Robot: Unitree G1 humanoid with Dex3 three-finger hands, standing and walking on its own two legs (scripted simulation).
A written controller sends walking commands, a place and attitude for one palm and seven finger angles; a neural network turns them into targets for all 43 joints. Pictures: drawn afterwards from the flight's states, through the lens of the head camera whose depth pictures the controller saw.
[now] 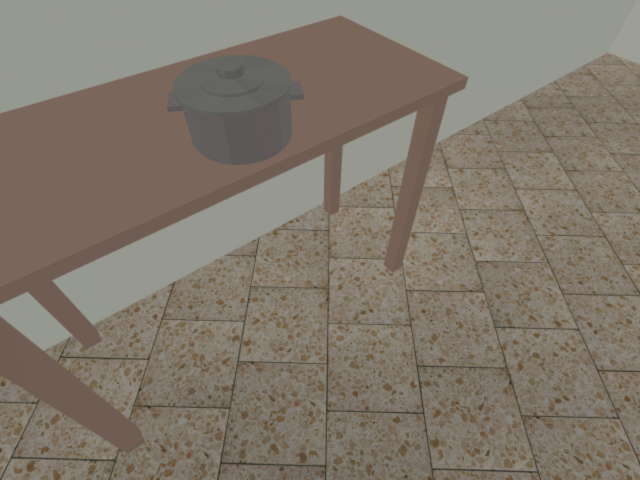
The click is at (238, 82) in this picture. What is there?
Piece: lid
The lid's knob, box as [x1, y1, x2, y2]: [215, 58, 244, 78]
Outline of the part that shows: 215,65 217,74 223,78 235,78 244,73 243,62 237,58 225,58 218,61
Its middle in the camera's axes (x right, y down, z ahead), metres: -0.16 -0.30 +0.68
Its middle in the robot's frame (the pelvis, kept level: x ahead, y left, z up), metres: +0.73 +0.20 +0.15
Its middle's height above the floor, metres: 0.93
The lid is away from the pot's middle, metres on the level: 0.00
